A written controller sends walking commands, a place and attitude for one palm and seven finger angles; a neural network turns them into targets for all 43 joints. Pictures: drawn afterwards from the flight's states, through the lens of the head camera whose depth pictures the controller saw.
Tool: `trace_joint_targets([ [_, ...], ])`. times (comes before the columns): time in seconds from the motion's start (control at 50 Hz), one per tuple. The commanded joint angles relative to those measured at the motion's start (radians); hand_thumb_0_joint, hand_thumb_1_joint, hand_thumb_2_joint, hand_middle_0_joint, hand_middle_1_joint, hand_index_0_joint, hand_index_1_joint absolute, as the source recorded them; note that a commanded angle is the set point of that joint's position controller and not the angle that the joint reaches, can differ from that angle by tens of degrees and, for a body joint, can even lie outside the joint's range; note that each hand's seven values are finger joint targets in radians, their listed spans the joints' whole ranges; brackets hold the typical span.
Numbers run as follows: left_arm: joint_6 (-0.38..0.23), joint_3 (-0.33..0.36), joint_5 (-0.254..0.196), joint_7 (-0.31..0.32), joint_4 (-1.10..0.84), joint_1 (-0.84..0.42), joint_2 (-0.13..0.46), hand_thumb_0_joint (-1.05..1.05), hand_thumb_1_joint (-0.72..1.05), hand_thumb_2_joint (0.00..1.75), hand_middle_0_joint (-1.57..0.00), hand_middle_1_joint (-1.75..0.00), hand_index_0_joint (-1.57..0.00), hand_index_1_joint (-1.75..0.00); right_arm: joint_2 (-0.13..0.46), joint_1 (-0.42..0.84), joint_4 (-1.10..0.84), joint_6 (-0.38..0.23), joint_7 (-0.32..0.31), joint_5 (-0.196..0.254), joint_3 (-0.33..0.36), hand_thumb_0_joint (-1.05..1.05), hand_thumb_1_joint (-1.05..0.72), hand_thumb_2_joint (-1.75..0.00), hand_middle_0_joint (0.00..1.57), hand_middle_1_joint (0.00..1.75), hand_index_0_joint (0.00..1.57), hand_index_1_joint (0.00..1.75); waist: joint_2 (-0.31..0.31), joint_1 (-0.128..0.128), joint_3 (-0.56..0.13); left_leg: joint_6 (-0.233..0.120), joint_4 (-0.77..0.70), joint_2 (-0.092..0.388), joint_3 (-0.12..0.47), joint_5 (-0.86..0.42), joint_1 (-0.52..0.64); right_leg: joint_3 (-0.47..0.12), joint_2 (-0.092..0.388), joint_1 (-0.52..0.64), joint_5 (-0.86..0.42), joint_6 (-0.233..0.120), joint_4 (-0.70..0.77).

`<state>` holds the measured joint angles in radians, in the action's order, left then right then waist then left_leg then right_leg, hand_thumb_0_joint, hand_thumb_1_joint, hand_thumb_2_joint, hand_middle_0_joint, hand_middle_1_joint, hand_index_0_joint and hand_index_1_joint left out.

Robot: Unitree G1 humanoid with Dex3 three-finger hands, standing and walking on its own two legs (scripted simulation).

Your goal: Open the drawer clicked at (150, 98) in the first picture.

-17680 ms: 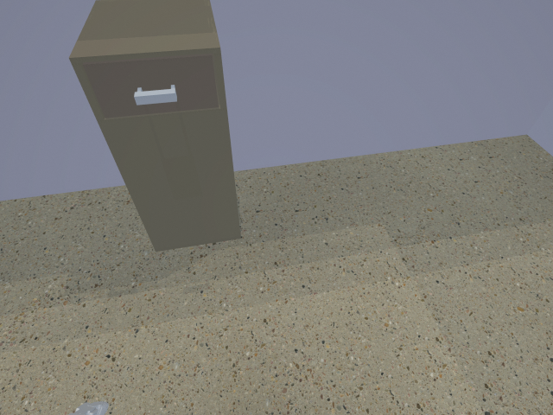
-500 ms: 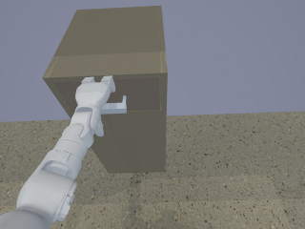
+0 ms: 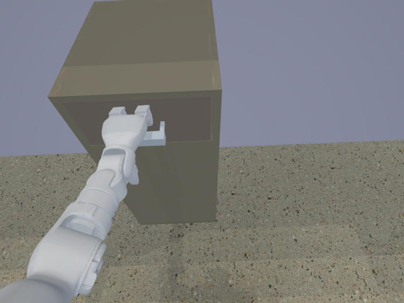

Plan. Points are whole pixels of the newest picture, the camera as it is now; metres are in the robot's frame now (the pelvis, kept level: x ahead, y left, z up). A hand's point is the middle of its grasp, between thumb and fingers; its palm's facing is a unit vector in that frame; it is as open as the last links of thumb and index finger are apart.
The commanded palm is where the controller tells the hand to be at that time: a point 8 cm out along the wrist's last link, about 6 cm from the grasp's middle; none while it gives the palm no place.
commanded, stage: lower the fingers behind the handle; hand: left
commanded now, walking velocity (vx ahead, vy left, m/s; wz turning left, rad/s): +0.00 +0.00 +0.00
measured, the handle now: (143, 132) +0.50 +0.14 +0.01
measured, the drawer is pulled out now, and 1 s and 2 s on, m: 0.00 0.00 0.00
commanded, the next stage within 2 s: lift the fingers back up to retry in 0.90 s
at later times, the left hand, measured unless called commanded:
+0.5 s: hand (135, 146) +0.45 +0.15 +0.02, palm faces -0.01 -0.01 -1.00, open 13.8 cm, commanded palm +0.42 +0.16 +0.04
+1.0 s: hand (134, 147) +0.45 +0.15 +0.01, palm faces +0.00 -0.01 -1.00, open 13.8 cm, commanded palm +0.42 +0.16 +0.05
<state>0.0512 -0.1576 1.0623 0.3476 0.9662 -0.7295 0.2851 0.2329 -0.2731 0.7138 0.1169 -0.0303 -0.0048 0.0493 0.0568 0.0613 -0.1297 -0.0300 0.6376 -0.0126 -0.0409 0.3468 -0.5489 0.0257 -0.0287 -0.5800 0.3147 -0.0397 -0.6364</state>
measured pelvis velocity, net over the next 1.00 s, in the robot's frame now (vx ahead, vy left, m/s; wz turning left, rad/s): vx -0.02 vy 0.00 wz -0.01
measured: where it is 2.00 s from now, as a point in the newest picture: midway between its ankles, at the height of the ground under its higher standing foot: outside the picture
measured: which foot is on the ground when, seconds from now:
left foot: down 0.00-1.00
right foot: down 0.00-1.00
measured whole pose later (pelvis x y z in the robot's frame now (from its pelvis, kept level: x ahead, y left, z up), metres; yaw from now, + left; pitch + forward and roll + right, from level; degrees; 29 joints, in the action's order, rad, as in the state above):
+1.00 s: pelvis -0.02 +0.00 -0.01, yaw -1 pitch +18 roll +0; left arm 0.09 -0.16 1.07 0.40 1.06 -0.82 0.31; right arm 0.24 -0.33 0.71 0.08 -0.03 0.00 0.03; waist 0.06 0.09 -0.16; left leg -0.03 0.76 0.00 -0.05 0.37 -0.70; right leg 0.02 -0.03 -0.73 0.32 -0.04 -0.74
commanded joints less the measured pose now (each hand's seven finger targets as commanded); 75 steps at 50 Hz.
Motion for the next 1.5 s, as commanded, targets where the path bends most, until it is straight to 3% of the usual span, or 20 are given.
trace_joint_targets([
  [0.0, -0.024, 0.067, 0.015, 0.072, -0.195, -0.434, 0.168, 0.0, -0.5, 0.3, -0.3, -1.2, -0.3, -1.2, 0.128, -0.074, -0.076, -0.029, -0.004, -0.009, 0.051, 0.0, -0.9, -0.9, 0.2, 0.3, 0.2, 0.3, -0.06, 0.017, -0.39, -0.006, 0.001, -0.02, 0.023, -0.44, 0.173, -0.017, -0.011, 0.195, -0.416, -0.006, 0.021],
  [0.24, 0.069, 0.043, 0.015, 0.084, -0.045, -0.419, 0.164, 0.0, -0.5, 0.3, -0.3, -1.2, -0.3, -1.2, 0.139, -0.081, -0.064, -0.018, -0.006, -0.002, 0.04, 0.0, -0.9, -0.9, 0.2, 0.3, 0.2, 0.3, -0.09, 0.037, -0.336, -0.012, 0.006, -0.025, 0.008, -0.317, 0.068, -0.023, -0.01, 0.165, -0.35, 0.003, 0.021],
  [0.3, 0.064, 0.065, 0.016, 0.073, -0.037, -0.395, 0.186, 0.0, -0.5, 0.3, -0.3, -1.2, -0.3, -1.2, 0.142, -0.085, -0.07, -0.018, -0.008, -0.005, 0.038, 0.0, -0.9, -0.9, 0.2, 0.3, 0.2, 0.3, -0.097, 0.025, -0.362, -0.014, 0.014, -0.027, 0.005, -0.326, 0.057, -0.029, -0.008, 0.188, -0.37, 0.001, 0.013],
  [0.34, 0.06, 0.027, 0.019, 0.064, -0.024, -0.385, 0.148, 0.0, -0.5, 0.3, -0.3, -1.2, -0.3, -1.2, 0.139, -0.084, -0.075, -0.02, -0.01, -0.002, 0.036, 0.0, -0.9, -0.9, 0.2, 0.3, 0.2, 0.3, -0.085, 0.038, -0.312, -0.013, 0.015, -0.024, 0.006, -0.291, 0.042, -0.025, -0.009, 0.139, -0.327, 0.001, 0.014],
  [0.42, 0.046, 0.048, 0.008, 0.057, -0.003, -0.381, 0.177, 0.0, -0.5, 0.3, -0.3, -1.2, -0.3, -1.2, 0.145, -0.095, -0.081, -0.034, -0.014, -0.001, 0.034, 0.0, -0.9, -0.9, 0.2, 0.3, 0.2, 0.3, -0.111, 0.043, -0.307, -0.017, 0.027, -0.025, 0.007, -0.237, 0.003, -0.031, -0.006, 0.126, -0.281, 0.005, 0.007],
  [0.46, 0.042, 0.023, 0.011, 0.058, 0.008, -0.367, 0.143, 0.0, -0.5, 0.3, -0.3, -1.2, -0.3, -1.2, 0.141, -0.1, -0.084, -0.04, -0.012, 0.0, 0.034, 0.0, -0.9, -0.9, 0.2, 0.3, 0.2, 0.3, -0.105, 0.042, -0.298, -0.016, 0.032, -0.025, 0.006, -0.218, -0.003, -0.027, -0.009, 0.1, -0.253, 0.003, 0.006],
  [0.54, 0.041, 0.051, 0.013, 0.067, -0.007, -0.394, 0.186, 0.0, -0.5, 0.3, -0.3, -1.2, -0.3, -1.2, 0.144, -0.113, -0.083, -0.047, -0.011, 0.0, 0.034, 0.0, -0.9, -0.9, 0.2, 0.3, 0.2, 0.3, -0.101, 0.041, -0.336, -0.018, 0.048, -0.026, 0.006, -0.216, -0.015, -0.034, -0.008, 0.105, -0.257, 0.005, -0.008],
  [0.64, 0.057, 0.061, 0.006, 0.069, 0.009, -0.424, 0.218, 0.0, -0.5, 0.3, -0.3, -1.2, -0.3, -1.2, 0.147, -0.115, -0.079, -0.053, -0.016, 0.003, 0.027, 0.0, -0.9, -0.9, 0.2, 0.3, 0.2, 0.3, -0.09, 0.05, -0.316, -0.019, 0.048, -0.028, 0.006, -0.173, -0.044, -0.041, -0.006, 0.095, -0.218, 0.009, -0.002],
  [0.68, 0.062, 0.036, 0.004, 0.064, 0.02, -0.418, 0.186, 0.0, -0.5, 0.3, -0.3, -1.2, -0.3, -1.2, 0.145, -0.115, -0.085, -0.053, -0.017, 0.007, 0.026, 0.0, -0.9, -0.9, 0.2, 0.3, 0.2, 0.3, -0.107, 0.053, -0.315, -0.019, 0.047, -0.028, 0.007, -0.168, -0.044, -0.036, -0.009, 0.087, -0.206, 0.009, 0.0],
  [0.8, 0.051, 0.049, -0.005, 0.056, 0.007, -0.431, 0.189, 0.0, -0.5, 0.3, -0.3, -1.2, -0.3, -1.2, 0.146, -0.126, -0.083, -0.058, -0.015, 0.003, 0.03, 0.0, -0.9, -0.9, 0.2, 0.3, 0.2, 0.3, -0.089, 0.051, -0.352, -0.02, 0.053, -0.025, 0.01, -0.198, -0.02, -0.035, -0.011, 0.093, -0.232, 0.006, -0.008],
  [0.86, 0.044, 0.044, 0.0, 0.054, 0.019, -0.41, 0.187, 0.0, -0.5, 0.3, -0.3, -1.2, -0.3, -1.2, 0.148, -0.128, -0.082, -0.058, -0.015, 0.005, 0.029, 0.0, -0.9, -0.9, 0.2, 0.3, 0.2, 0.3, -0.111, 0.051, -0.323, -0.02, 0.048, -0.024, 0.011, -0.175, -0.036, -0.033, -0.011, 0.081, -0.208, 0.009, -0.003],
  [0.96, 0.03, 0.03, 0.004, 0.062, -0.004, -0.395, 0.155, 0.0, -0.5, 0.3, -0.3, -1.2, -0.3, -1.2, 0.142, -0.128, -0.085, -0.06, -0.009, 0.004, 0.033, 0.0, -0.9, -0.9, 0.2, 0.3, 0.2, 0.3, -0.082, 0.041, -0.327, -0.017, 0.046, -0.021, 0.014, -0.193, -0.011, -0.027, -0.014, 0.067, -0.208, 0.003, -0.007],
  [1.0, 0.027, 0.059, -0.003, 0.068, -0.033, -0.422, 0.19, 0.0, -0.5, 0.3, -0.3, -1.2, -0.3, -1.2, 0.147, -0.124, -0.086, -0.059, -0.01, 0.003, 0.034, 0.0, -0.9, -0.9, 0.2, 0.3, 0.2, 0.3, -0.103, 0.04, -0.343, -0.02, 0.045, -0.023, 0.016, -0.196, -0.015, -0.033, -0.014, 0.094, -0.219, 0.003, -0.002],
  [1.04, 0.027, 0.077, 0.004, 0.078, -0.076, -0.466, 0.231, 0.0, -0.5, 0.3, -0.3, -1.2, -0.3, -1.2, 0.144, -0.121, -0.085, -0.057, -0.013, 0.003, 0.034, 0.0, -0.9, -0.9, 0.2, 0.3, 0.2, 0.3, -0.062, 0.039, -0.373, -0.02, 0.035, -0.023, 0.014, -0.206, 0.009, -0.04, -0.01, 0.12, -0.229, 0.006, 0.003],
  [1.18, 0.014, 0.095, 0.005, 0.087, -0.192, -0.496, 0.249, 0.0, -0.5, 0.3, -0.3, -1.2, -0.3, -1.2, 0.134, -0.095, -0.088, -0.047, -0.019, 0.003, 0.038, 0.0, -0.9, -0.9, 0.2, 0.3, 0.2, 0.3, -0.032, 0.02, -0.416, -0.017, 0.002, -0.02, 0.019, -0.305, 0.111, -0.034, -0.012, 0.191, -0.312, 0.003, 0.025],
  [1.28, 0.017, 0.057, -0.002, 0.07, -0.209, -0.479, 0.196, 0.0, -0.5, 0.3, -0.3, -1.2, -0.3, -1.2, 0.135, -0.083, -0.078, -0.041, -0.017, 0.008, 0.042, 0.0, -0.9, -0.9, 0.2, 0.3, 0.2, 0.3, -0.058, 0.024, -0.385, -0.012, -0.024, -0.012, 0.032, -0.373, 0.188, -0.015, -0.017, 0.191, -0.334, 0.001, 0.048],
  [1.32, 0.017, 0.038, -0.007, 0.056, -0.247, -0.489, 0.178, 0.0, -0.5, 0.3, -0.3, -1.2, -0.3, -1.2, 0.132, -0.075, -0.081, -0.038, -0.014, 0.008, 0.044, 0.0, -0.9, -0.9, 0.2, 0.3, 0.2, 0.3, -0.01, 0.018, -0.406, -0.007, -0.03, -0.011, 0.035, -0.424, 0.239, -0.013, -0.016, 0.199, -0.354, -0.003, 0.05],
  [1.36, 0.029, 0.012, -0.015, 0.044, -0.233, -0.481, 0.144, 0.0, -0.5, 0.3, -0.3, -1.2, -0.3, -1.2, 0.133, -0.062, -0.075, -0.034, -0.009, 0.011, 0.043, 0.0, -0.9, -0.9, 0.2, 0.3, 0.2, 0.3, -0.033, 0.024, -0.356, -0.006, -0.04, -0.008, 0.039, -0.425, 0.25, -0.006, -0.019, 0.18, -0.34, -0.003, 0.066],
  [1.44, 0.025, 0.022, -0.023, 0.019, -0.317, -0.473, 0.155, 0.0, -0.5, 0.3, -0.3, -1.2, -0.3, -1.2, 0.131, -0.04, -0.089, -0.024, -0.006, 0.01, 0.045, 0.0, -0.9, -0.9, 0.2, 0.3, 0.2, 0.3, -0.019, -0.002, -0.408, -0.001, -0.049, -0.007, 0.043, -0.522, 0.309, -0.005, -0.016, 0.238, -0.403, -0.005, 0.064],
  [1.48, 0.031, 0.019, -0.027, 0.009, -0.337, -0.465, 0.147, 0.0, -0.5, 0.3, -0.3, -1.2, -0.3, -1.2, 0.131, -0.027, -0.09, -0.019, -0.003, 0.01, 0.043, 0.0, -0.9, -0.9, 0.2, 0.3, 0.2, 0.3, -0.046, -0.005, -0.383, 0.0, -0.056, -0.004, 0.04, -0.547, 0.315, -0.002, -0.015, 0.25, -0.426, -0.003, 0.073],
])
